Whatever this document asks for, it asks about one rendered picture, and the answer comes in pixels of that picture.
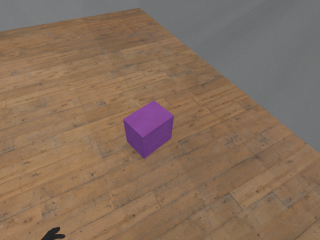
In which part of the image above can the carton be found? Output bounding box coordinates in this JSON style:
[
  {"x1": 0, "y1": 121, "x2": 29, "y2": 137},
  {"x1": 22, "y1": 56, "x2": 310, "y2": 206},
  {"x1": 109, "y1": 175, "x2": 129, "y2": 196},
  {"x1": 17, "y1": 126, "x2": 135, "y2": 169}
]
[{"x1": 123, "y1": 100, "x2": 174, "y2": 159}]

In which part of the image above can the robot left hand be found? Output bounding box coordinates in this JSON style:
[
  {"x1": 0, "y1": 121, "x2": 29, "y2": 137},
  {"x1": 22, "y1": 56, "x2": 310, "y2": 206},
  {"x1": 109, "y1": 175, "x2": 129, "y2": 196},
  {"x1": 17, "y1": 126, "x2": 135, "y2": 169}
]
[{"x1": 41, "y1": 227, "x2": 65, "y2": 240}]

